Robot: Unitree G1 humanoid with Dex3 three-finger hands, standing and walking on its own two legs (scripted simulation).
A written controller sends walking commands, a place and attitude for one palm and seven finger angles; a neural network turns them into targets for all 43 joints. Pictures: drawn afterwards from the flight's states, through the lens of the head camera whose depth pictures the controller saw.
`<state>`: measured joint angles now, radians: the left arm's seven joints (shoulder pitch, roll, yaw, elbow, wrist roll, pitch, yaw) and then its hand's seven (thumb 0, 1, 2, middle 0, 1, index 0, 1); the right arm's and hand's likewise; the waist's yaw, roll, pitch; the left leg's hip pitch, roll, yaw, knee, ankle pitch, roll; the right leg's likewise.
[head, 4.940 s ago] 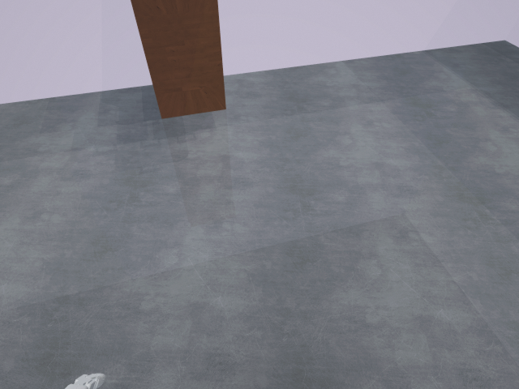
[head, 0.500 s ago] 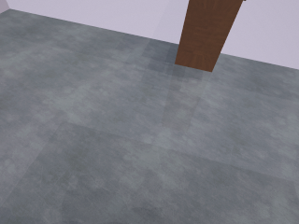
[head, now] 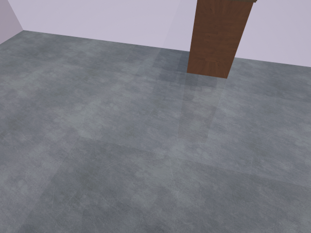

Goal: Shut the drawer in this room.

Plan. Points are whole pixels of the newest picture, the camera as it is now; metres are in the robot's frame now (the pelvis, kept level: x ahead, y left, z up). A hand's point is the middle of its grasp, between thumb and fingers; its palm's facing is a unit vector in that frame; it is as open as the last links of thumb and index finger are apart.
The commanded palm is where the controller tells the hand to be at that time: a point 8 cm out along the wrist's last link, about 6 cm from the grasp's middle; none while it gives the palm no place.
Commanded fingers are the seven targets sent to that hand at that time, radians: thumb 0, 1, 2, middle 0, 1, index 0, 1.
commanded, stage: stand and wait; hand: left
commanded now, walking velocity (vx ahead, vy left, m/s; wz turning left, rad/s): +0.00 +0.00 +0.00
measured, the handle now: out of the picture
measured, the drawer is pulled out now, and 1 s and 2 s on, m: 0.22 0.22 0.22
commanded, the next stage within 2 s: turn or walk to find it in 0.38 s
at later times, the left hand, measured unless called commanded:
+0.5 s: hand out of the picture -0.01 +0.15 -0.18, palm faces +0.04 -0.98 -0.17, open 7.3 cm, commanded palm none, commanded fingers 0.00 0.90 0.90 -0.20 -0.30 -0.20 -0.30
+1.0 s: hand out of the picture +0.03 +0.21 -0.19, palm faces +0.18 -0.96 -0.23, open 7.3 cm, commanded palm none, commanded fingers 0.00 0.90 0.90 -0.20 -0.30 -0.20 -0.30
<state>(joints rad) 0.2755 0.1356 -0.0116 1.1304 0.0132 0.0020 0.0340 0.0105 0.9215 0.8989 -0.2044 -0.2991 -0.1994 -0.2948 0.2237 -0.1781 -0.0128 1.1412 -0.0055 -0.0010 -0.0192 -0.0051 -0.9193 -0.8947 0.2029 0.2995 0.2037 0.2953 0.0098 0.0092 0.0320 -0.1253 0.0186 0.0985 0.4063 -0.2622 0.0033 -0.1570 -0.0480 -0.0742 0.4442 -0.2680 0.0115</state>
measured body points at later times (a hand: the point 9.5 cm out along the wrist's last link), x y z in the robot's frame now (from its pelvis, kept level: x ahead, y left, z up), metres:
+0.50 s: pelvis +0.00 -0.01 +0.00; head +0.00 -0.02 +0.45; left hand -0.02 +0.20 -0.16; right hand -0.03 -0.22 -0.17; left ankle -0.03 +0.11 -0.74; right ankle -0.02 -0.12 -0.74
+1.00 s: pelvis +0.02 +0.02 -0.02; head +0.06 +0.03 +0.43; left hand +0.02 +0.26 -0.18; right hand +0.07 -0.21 -0.18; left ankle -0.01 +0.10 -0.74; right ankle -0.02 -0.12 -0.74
